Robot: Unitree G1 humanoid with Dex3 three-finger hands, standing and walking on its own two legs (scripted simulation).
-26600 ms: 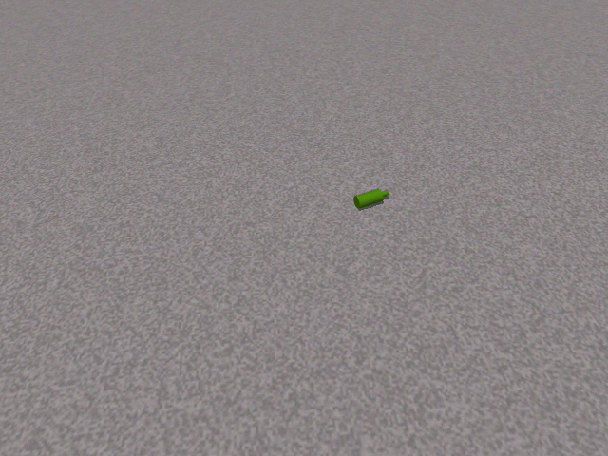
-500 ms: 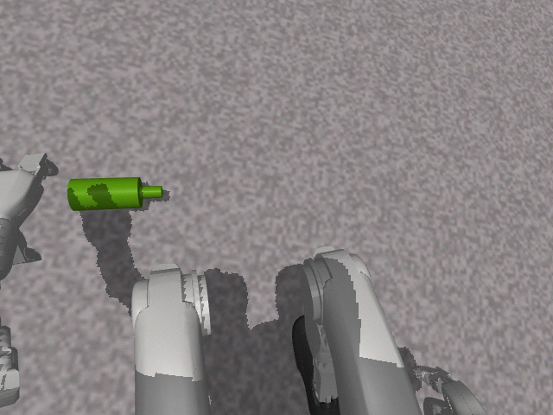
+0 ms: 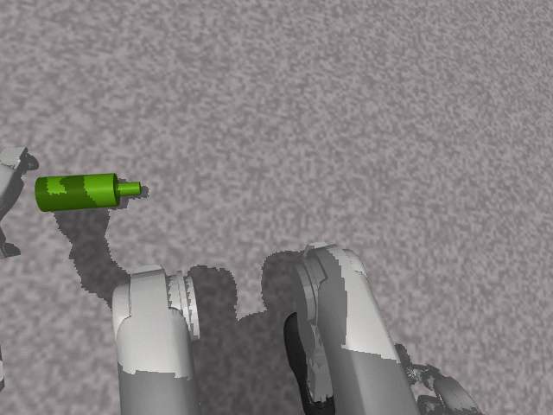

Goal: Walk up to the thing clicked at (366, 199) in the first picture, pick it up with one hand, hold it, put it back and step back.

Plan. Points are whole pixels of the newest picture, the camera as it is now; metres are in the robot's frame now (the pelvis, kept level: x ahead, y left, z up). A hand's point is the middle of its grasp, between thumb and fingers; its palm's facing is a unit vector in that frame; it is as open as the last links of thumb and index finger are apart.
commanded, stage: rise first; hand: left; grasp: from above
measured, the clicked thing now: (92, 191) +0.49 +0.27 -0.30
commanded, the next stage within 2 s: approach in 0.04 s
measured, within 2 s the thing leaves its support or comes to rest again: neither
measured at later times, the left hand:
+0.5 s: hand (62, 171) +0.48 +0.28 -0.17, palm faces -0.38 -0.02 -0.92, open 13.7 cm
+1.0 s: hand (38, 205) +0.43 +0.32 -0.19, palm faces -0.52 -0.07 -0.85, open 13.6 cm
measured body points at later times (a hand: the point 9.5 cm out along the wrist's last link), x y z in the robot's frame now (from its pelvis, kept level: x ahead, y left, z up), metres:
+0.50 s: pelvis +0.00 +0.00 +0.00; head +0.24 +0.09 +0.37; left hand +0.49 +0.28 -0.12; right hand +0.07 -0.28 -0.10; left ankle +0.07 +0.13 -0.30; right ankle +0.10 -0.13 -0.29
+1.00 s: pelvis +0.00 +0.00 +0.00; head +0.25 +0.08 +0.36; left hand +0.45 +0.32 -0.14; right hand +0.04 -0.27 -0.10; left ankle +0.07 +0.13 -0.30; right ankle +0.10 -0.13 -0.30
